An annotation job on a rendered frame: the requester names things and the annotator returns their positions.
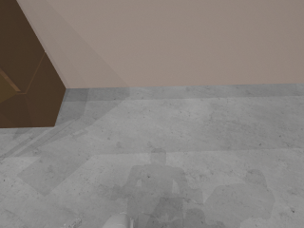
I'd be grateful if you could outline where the left robot hand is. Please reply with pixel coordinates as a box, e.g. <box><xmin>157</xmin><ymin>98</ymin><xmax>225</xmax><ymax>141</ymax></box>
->
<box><xmin>61</xmin><ymin>218</ymin><xmax>82</xmax><ymax>228</ymax></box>

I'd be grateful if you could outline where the cupboard door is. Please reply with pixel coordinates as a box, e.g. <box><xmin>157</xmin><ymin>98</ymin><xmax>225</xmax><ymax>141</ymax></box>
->
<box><xmin>0</xmin><ymin>74</ymin><xmax>17</xmax><ymax>103</ymax></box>

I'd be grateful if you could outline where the robot left thigh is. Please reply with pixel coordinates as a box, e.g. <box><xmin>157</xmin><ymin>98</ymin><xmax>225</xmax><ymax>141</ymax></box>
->
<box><xmin>102</xmin><ymin>214</ymin><xmax>135</xmax><ymax>228</ymax></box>

